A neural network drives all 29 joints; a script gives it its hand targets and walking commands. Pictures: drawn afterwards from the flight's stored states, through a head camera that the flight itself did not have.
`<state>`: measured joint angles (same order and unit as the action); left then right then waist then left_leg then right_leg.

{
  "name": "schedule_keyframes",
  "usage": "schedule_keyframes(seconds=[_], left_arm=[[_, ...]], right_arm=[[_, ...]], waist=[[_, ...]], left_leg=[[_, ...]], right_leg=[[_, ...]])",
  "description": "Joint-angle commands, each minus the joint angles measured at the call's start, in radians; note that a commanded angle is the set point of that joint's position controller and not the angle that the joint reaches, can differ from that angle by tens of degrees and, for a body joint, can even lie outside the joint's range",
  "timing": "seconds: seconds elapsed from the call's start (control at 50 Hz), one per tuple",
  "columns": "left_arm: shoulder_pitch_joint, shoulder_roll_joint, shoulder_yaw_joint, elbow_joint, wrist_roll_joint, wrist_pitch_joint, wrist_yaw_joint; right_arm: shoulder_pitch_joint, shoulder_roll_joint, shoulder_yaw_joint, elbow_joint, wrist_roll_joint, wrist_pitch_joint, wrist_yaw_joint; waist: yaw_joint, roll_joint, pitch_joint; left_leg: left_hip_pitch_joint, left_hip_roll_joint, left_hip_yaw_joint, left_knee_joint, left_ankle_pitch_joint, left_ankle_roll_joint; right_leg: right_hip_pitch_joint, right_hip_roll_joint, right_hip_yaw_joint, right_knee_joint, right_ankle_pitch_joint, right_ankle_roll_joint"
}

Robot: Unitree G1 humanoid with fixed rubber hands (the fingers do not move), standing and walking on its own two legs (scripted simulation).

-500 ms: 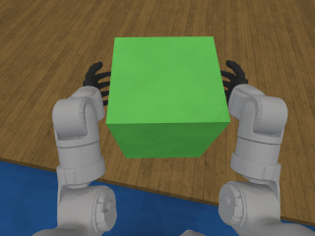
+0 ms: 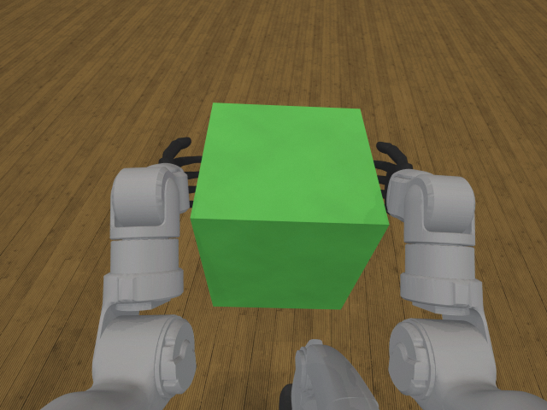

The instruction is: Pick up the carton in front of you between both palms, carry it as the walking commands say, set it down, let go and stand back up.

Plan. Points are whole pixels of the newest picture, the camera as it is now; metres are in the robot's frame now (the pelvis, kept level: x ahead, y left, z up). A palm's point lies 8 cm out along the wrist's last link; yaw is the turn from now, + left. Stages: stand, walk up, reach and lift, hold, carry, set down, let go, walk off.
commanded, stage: carry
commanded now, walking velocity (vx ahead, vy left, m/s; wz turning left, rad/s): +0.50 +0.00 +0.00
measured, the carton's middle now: (281, 214) +0.38 -0.02 +0.07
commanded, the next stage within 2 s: none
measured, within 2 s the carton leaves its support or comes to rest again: neither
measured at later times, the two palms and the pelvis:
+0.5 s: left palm out of the picture +0.68 +0.16 +0.31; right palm out of the picture +0.67 -0.14 +0.31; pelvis +0.31 +0.02 +0.11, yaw -1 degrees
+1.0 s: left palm out of the picture +0.97 +0.14 +0.26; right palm out of the picture +0.96 -0.16 +0.26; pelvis +0.60 -0.01 +0.11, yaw +0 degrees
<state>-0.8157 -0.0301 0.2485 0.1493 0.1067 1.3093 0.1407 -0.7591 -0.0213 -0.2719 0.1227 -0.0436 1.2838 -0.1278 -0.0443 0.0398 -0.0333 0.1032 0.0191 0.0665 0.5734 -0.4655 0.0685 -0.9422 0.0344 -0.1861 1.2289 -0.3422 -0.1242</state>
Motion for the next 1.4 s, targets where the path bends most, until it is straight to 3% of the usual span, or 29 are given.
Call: schedule_keyframes(seconds=[0.0, 0.02, 0.06, 0.1, 0.12, 0.2, 0.26, 0.38, 0.42, 0.44, 0.46, 0.48, 0.5, 0.52, 0.56, 0.58, 0.66, 0.74, 0.86, 0.92, 0.94, 0.96, 0.98, 1.0, 1.02, 1.08, 1.12, 1.24, 1.38], left_arm=[[-0.751, -0.994, -0.564, -0.129, -0.394, -0.052, -0.204], [-0.643, -1.051, -0.572, -0.116, -0.425, -0.054, -0.208], [-0.754, -1.141, -0.665, -0.236, -0.504, -0.069, -0.223], [-0.809, -1.188, -0.726, -0.313, -0.578, -0.086, -0.240], [-0.795, -1.200, -0.746, -0.329, -0.601, -0.092, -0.247], [-0.733, -1.190, -0.778, -0.299, -0.617, -0.109, -0.273], [-0.712, -1.173, -0.790, -0.274, -0.604, -0.114, -0.286], [-0.666, -1.028, -0.706, -0.193, -0.540, -0.069, -0.274], [-0.627, -0.974, -0.665, -0.138, -0.504, -0.040, -0.262], [-0.626, -0.945, -0.642, -0.115, -0.489, -0.026, -0.256], [-0.653, -0.917, -0.617, -0.091, -0.473, -0.014, -0.252], [-0.637, -0.894, -0.598, -0.061, -0.458, 0.003, -0.246], [-0.650, -0.900, -0.559, -0.039, -0.455, 0.018, -0.243], [-0.697, -0.883, -0.544, -0.046, -0.440, 0.023, -0.234], [-0.769, -0.883, -0.490, -0.058, -0.420, 0.034, -0.218], [-0.780, -0.889, -0.469, -0.054, -0.410, 0.040, -0.211], [-0.745, -0.943, -0.429, 0.010, -0.380, 0.047, -0.196], [-0.796, -0.995, -0.452, -0.018, -0.394, 0.037, -0.199], [-0.754, -1.068, -0.507, 0.018, -0.437, 0.023, -0.218], [-0.713, -1.115, -0.521, 0.056, -0.452, 0.000, -0.243], [-0.679, -1.127, -0.522, 0.073, -0.452, -0.012, -0.252], [-0.656, -1.140, -0.521, 0.077, -0.451, -0.027, -0.260], [-0.624, -1.154, -0.511, 0.077, -0.441, -0.042, -0.270], [-0.621, -1.122, -0.507, 0.061, -0.427, -0.058, -0.271], [-0.592, -1.138, -0.523, 0.037, -0.438, -0.069, -0.273], [-0.581, -1.221, -0.604, -0.135, -0.482, -0.102, -0.288], [-0.552, -1.241, -0.665, -0.228, -0.498, -0.122, -0.293], [-0.202, -1.209, -0.792, -0.342, -0.452, -0.177, -0.316], [0.164, -1.093, -0.862, -0.479, -0.386, -0.184, -0.323]], right_arm=[[-1.008, 1.147, 0.662, -0.203, 0.494, -0.021, 0.284], [-0.935, 1.143, 0.671, -0.171, 0.490, -0.016, 0.275], [-0.808, 1.156, 0.630, -0.169, 0.426, -0.031, 0.253], [-0.729, 1.121, 0.584, -0.166, 0.357, -0.045, 0.226], [-0.682, 1.103, 0.570, -0.170, 0.327, -0.053, 0.216], [-0.538, 1.053, 0.569, -0.118, 0.238, -0.082, 0.204], [-0.534, 1.023, 0.596, -0.124, 0.214, -0.099, 0.204], [-0.648, 0.963, 0.672, -0.176, 0.297, -0.045, 0.187], [-0.666, 0.951, 0.667, -0.136, 0.335, -0.014, 0.193], [-0.669, 0.949, 0.658, -0.110, 0.352, -0.001, 0.199], [-0.705, 0.932, 0.637, -0.096, 0.363, 0.008, 0.207], [-0.716, 0.937, 0.620, -0.068, 0.384, 0.025, 0.210], [-0.728, 0.913, 0.601, -0.035, 0.387, 0.034, 0.213], [-0.771, 0.954, 0.600, -0.042, 0.416, 0.042, 0.220], [-0.907, 1.024, 0.603, -0.087, 0.477, 0.054, 0.231], [-0.960, 1.056, 0.602, -0.101, 0.501, 0.061, 0.237], [-0.977, 1.132, 0.562, -0.045, 0.513, 0.063, 0.249], [-0.983, 1.157, 0.543, -0.043, 0.502, 0.049, 0.252], [-0.805, 1.136, 0.523, 0.029, 0.414, 0.033, 0.244], [-0.731, 1.142, 0.526, 0.061, 0.373, 0.008, 0.248], [-0.712, 1.145, 0.529, 0.066, 0.364, -0.003, 0.249], [-0.688, 1.151, 0.534, 0.070, 0.359, -0.014, 0.251], [-0.691, 1.157, 0.549, 0.059, 0.358, -0.026, 0.255], [-0.682, 1.204, 0.569, 0.061, 0.370, -0.030, 0.261], [-0.666, 1.200, 0.581, 0.033, 0.368, -0.041, 0.261], [-0.604, 1.275, 0.645, -0.070, 0.378, -0.078, 0.246], [-0.523, 1.293, 0.683, -0.131, 0.365, -0.101, 0.234], [-0.202, 1.275, 0.829, -0.285, 0.303, -0.169, 0.231], [0.075, 1.176, 0.919, -0.458, 0.316, -0.160, 0.271]], waist=[[0.235, -0.350, -0.707], [0.213, -0.325, -0.740], [0.156, -0.114, -0.628], [0.132, -0.074, -0.550], [0.128, -0.069, -0.544], [0.143, -0.062, -0.504], [0.121, -0.057, -0.447], [0.089, -0.171, -0.371], [0.054, -0.171, -0.410], [0.019, -0.154, -0.452], [-0.011, -0.114, -0.470], [-0.004, 0.048, -0.508], [-0.015, 0.261, -0.571], [-0.014, 0.162, -0.523], [-0.015, -0.009, -0.433], [-0.011, -0.029, -0.414], [-0.003, 0.017, -0.435], [-0.013, 0.028, -0.409], [-0.015, 0.089, -0.362], [0.000, 0.130, -0.348], [0.028, 0.126, -0.385], [0.063, 0.090, -0.453], [0.101, 0.003, -0.518], [0.083, -0.240, -0.625], [0.100, -0.319, -0.604], [0.094, -0.115, -0.502], [0.088, -0.129, -0.515], [0.089, -0.158, -0.475], [0.090, -0.199, -0.337]], left_leg=[[-0.643, -0.191, -0.033, 1.027, 0.254, -0.072], [-0.633, -0.190, -0.251, 1.151, 0.140, -0.020], [-0.756, -0.109, -0.217, 1.142, 0.108, 0.011], [-0.799, -0.052, -0.180, 1.011, 0.116, 0.020], [-0.807, -0.036, -0.163, 0.924, 0.111, 0.017], [-1.028, 0.004, -0.140, 0.846, 0.012, 0.020], [-0.852, 0.003, -0.004, 0.453, 0.216, -0.013], [-0.622, -0.042, 0.071, 0.029, 0.475, 0.001], [-0.437, -0.094, 0.123, -0.070, 0.477, 0.004], [-0.279, -0.105, 0.146, -0.160, 0.501, -0.001], [-0.103, -0.023, 0.058, -0.140, 0.479, -0.003], [0.086, 0.204, -0.229, -0.015, 0.810, 0.025], [0.240, 0.342, -0.589, -0.129, 0.664, 0.201], [0.187, 0.340, -0.605, -0.182, 0.471, 0.226], [0.029, 0.282, -0.480, -0.208, 0.422, 0.186], [-0.028, 0.264, -0.436, -0.231, 0.397, 0.171], [-0.033, 0.237, -0.332, -0.263, 0.397, 0.162], [0.031, 0.228, -0.247, -0.258, 0.525, 0.165], [0.087, 0.162, -0.095, -0.193, 0.787, 0.110], [0.075, 0.136, -0.017, -0.105, 1.019, 0.057], [0.043, 0.120, 0.025, 0.001, 1.096, 0.029], [-0.058, 0.097, 0.074, 0.156, 1.033, -0.004], [-0.255, 0.075, 0.053, 0.346, 0.739, -0.034], [-0.557, -0.043, 0.015, 0.590, 0.251, -0.059], [-0.746, -0.115, -0.050, 0.746, -0.059, -0.052], [-0.844, 0.017, -0.095, 0.695, 0.055, -0.028], [-0.790, 0.039, -0.076, 0.579, 0.099, -0.050], [-0.797, 0.049, 0.011, 0.266, 0.200, -0.090], [-0.578, -0.018, 0.131, -0.127, 0.452, -0.081]], right_leg=[[1.150, -0.305, 0.851, -0.641, 0.353, -0.296], [1.084, -0.223, 0.926, -0.664, 0.461, -0.280], [1.089, -0.245, 0.793, -0.640, 0.414, -0.189], [0.998, -0.219, 0.652, -0.654, 0.347, -0.123], [1.001, -0.213, 0.597, -0.661, 0.343, -0.105], [1.071, -0.228, 0.568, -0.686, 0.376, -0.148], [0.923, -0.212, 0.427, -0.800, 0.515, -0.140], [0.968, -0.193, 0.240, -0.807, 0.718, -0.048], [0.981, -0.172, 0.167, -0.656, 0.957, 0.001], [0.946, -0.140, 0.107, -0.506, 0.960, 0.038], [0.797, -0.116, 0.104, -0.347, 0.756, 0.061], [0.590, -0.064, 0.129, -0.174, 0.213, 0.071], [0.329, 0.068, 0.168, 0.057, -0.180, 0.098], [0.251, 0.013, 0.226, 0.136, -0.174, 0.075], [0.216, -0.036, 0.229, 0.096, -0.088, 0.058], [0.228, -0.054, 0.231, 0.043, -0.056, 0.056], [0.215, -0.081, 0.199, -0.086, 0.006, 0.084], [0.132, -0.104, 0.165, -0.261, 0.092, 0.102], [0.199, -0.068, 0.078, -0.532, 0.239, 0.085], [0.370, -0.008, 0.015, -0.703, 0.284, 0.060], [0.525, 0.028, -0.021, -0.771, 0.319, 0.053], [0.764, 0.024, -0.029, -0.805, 0.362, 0.048], [1.010, -0.113, 0.144, -0.751, 0.401, 0.027], [1.264, -0.398, 0.613, -0.744, 0.542, -0.124], [1.320, -0.411, 0.754, -0.814, 0.514, -0.195], [1.183, -0.349, 0.528, -0.828, 0.514, -0.103], [1.132, -0.320, 0.441, -0.870, 0.476, -0.066], [1.162, -0.284, 0.290, -0.905, 0.646, -0.061], [1.134, -0.221, 0.134, -0.880, 0.850, 0.021]])
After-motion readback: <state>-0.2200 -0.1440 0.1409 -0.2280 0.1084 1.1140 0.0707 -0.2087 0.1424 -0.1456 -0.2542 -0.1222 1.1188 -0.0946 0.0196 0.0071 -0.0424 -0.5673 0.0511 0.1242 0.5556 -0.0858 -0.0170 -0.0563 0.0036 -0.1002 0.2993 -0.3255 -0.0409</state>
